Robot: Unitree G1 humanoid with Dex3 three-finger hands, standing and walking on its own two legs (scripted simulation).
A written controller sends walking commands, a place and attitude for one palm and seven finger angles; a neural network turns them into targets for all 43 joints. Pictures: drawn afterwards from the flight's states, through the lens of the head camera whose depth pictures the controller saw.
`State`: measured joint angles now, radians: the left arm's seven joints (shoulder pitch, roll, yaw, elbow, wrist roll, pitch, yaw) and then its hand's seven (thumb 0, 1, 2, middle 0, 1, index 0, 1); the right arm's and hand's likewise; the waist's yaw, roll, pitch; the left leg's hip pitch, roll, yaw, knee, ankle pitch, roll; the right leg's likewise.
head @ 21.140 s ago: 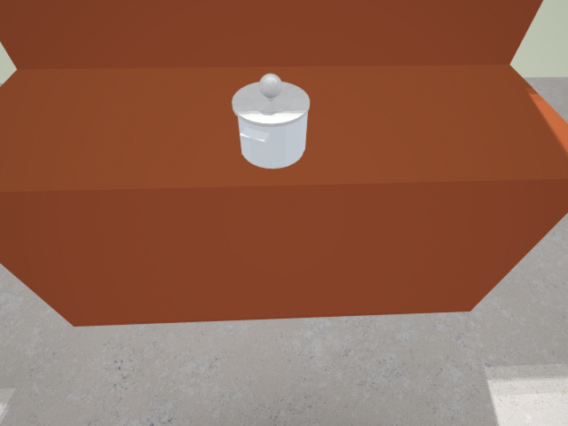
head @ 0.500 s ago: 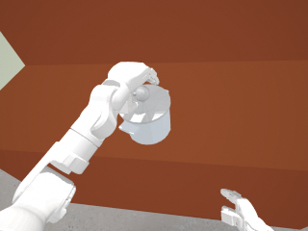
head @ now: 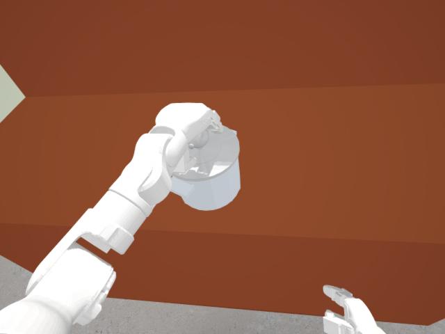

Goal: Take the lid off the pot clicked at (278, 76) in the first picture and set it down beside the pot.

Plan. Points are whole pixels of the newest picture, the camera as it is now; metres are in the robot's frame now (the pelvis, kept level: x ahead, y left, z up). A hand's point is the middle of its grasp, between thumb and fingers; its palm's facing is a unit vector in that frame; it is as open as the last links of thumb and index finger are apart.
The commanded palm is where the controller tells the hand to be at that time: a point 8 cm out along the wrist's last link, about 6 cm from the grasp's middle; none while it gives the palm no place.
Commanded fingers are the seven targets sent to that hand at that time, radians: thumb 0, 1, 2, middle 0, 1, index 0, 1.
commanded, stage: lower the open fingers around the knob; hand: left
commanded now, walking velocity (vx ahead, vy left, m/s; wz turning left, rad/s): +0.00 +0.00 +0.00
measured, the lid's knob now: (197, 136) +0.45 +0.06 +0.13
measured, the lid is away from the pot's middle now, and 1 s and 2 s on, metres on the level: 0.00 0.00 0.01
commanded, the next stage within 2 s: close the fingers and squeeze the knob in 0.06 s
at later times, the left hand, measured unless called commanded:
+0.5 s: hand (189, 145) +0.41 +0.07 +0.14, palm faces -0.19 -0.05 -0.98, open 9.5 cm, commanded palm +0.38 +0.08 +0.21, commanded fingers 0.00 -0.10 1.33 -0.85 -0.28 -0.85 -0.28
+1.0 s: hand (190, 144) +0.41 +0.07 +0.14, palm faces -0.20 -0.03 -0.98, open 7.4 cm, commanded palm +0.39 +0.08 +0.21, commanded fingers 0.00 0.21 1.23 -0.88 -0.67 -0.87 -0.67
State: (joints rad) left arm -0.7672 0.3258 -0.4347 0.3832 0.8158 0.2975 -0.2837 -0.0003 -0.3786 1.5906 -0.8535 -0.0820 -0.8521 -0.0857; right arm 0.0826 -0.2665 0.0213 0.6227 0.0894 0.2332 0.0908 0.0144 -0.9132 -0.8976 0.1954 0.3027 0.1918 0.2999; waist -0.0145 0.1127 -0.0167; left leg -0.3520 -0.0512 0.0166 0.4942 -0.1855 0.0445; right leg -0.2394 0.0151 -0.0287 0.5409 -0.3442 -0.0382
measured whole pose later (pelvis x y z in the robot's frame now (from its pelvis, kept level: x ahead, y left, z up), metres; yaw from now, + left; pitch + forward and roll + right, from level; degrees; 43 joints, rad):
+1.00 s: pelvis +0.00 +0.00 +0.00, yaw +0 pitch +2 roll +1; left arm -0.79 0.32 -0.44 0.40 0.82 0.30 -0.28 0.00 0.11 1.20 -0.82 -0.65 -0.82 -0.65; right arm 0.08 -0.26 0.02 0.62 0.09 0.23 0.09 0.01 -0.91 -0.90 0.20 0.30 0.19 0.30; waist -0.01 0.11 -0.01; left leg -0.35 -0.05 0.02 0.49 -0.18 0.05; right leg -0.24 0.01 -0.03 0.54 -0.34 -0.03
